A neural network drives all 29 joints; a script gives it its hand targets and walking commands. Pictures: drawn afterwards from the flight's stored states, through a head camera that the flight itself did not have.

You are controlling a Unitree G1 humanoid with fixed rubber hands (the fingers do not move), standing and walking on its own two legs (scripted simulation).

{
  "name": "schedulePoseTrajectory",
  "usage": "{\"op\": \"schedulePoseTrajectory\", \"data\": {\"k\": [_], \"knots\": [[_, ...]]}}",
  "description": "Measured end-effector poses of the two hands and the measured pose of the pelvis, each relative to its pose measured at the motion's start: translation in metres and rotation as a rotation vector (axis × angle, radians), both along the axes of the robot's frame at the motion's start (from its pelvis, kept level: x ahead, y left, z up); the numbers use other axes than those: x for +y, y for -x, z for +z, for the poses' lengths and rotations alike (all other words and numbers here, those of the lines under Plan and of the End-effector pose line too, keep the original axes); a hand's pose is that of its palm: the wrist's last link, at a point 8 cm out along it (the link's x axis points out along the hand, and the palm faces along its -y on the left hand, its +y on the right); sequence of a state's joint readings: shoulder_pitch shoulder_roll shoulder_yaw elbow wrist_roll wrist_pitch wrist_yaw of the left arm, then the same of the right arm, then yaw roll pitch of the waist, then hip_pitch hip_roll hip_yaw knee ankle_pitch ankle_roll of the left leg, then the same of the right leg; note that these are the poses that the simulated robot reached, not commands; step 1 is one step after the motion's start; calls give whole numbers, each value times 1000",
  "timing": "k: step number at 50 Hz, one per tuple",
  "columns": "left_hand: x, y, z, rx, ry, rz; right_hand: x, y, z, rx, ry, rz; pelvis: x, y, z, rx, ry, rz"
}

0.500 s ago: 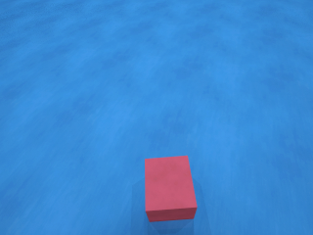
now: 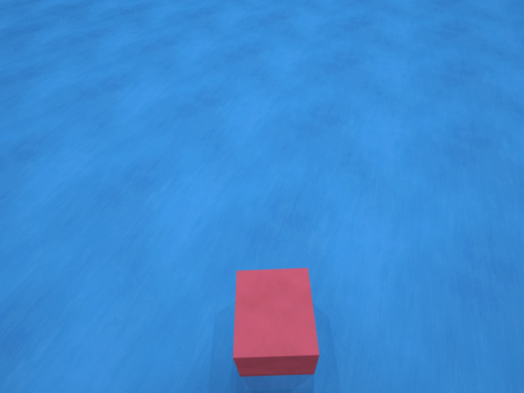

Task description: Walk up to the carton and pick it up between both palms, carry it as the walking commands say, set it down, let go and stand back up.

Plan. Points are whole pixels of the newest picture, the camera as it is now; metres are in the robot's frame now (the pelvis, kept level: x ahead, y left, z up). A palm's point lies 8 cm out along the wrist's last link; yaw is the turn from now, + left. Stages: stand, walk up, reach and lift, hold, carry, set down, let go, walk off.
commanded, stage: stand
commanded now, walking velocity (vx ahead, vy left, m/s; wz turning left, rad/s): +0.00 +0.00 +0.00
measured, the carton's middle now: (274, 321) +0.48 +0.02 -0.67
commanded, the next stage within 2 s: reach and lift in 0.30 s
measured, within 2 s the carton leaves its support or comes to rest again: neither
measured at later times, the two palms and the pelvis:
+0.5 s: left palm out of the picture +0.11 +0.25 -0.15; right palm out of the picture +0.11 -0.23 -0.16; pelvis -0.03 +0.01 -0.04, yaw -1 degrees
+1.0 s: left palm (143, 392) +0.16 +0.25 -0.18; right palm out of the picture +0.17 -0.21 -0.20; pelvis -0.08 +0.02 -0.09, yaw +0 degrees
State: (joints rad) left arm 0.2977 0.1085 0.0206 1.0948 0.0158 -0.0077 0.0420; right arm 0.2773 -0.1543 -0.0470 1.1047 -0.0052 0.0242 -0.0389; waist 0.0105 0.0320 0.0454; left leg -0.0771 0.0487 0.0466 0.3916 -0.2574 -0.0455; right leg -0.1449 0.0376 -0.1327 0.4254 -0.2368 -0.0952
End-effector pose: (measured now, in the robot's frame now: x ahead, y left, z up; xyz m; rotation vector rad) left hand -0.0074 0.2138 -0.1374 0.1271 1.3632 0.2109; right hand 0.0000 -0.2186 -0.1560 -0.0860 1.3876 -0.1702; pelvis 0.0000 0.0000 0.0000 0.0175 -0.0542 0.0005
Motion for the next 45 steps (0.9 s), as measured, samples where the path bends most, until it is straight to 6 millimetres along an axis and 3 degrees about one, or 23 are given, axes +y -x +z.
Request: {"op": "schedulePoseTrajectory", "data": {"k": [7,18,20,25,27,29,31,34,37,39,42,45], "knots": [[-4,11,-2,31,9,2,8,11,-1,24,-16,-3,0,2,0,-4,2,-2],[-2,8,-5,22,25,2,21,20,0,42,-31,0,3,5,0,13,1,-4],[9,-11,-7,-26,7,12,14,0,-1,-8,-23,-4,4,9,-8,67,-3,-6],[40,-115,-8,-174,-40,-35,-10,-109,0,-159,52,105,6,33,-37,112,-3,-23],[35,-147,-5,-192,-18,-67,-15,-143,6,-188,68,101,8,39,-45,136,3,-17],[21,-163,-1,-208,25,-93,-14,-163,12,-209,60,100,11,38,-48,171,10,-9],[6,-164,1,-207,63,-99,-10,-166,14,-200,42,107,13,35,-47,194,7,-3],[-10,-139,-3,-158,90,-61,2,-146,5,-122,5,132,15,28,-42,211,-7,5],[-10,-106,-11,-104,73,-13,11,-119,-10,-60,-29,151,16,27,-42,233,-14,10],[-4,-93,-17,-100,55,0,14,-112,-19,-81,-48,145,18,32,-48,252,-13,9],[12,-96,-28,-138,29,-6,14,-123,-30,-176,-46,122,19,45,-60,275,-15,3],[29,-118,-39,-185,-1,-49,12,-143,-40,-248,-33,106,20,61,-74,290,-16,0]]}}
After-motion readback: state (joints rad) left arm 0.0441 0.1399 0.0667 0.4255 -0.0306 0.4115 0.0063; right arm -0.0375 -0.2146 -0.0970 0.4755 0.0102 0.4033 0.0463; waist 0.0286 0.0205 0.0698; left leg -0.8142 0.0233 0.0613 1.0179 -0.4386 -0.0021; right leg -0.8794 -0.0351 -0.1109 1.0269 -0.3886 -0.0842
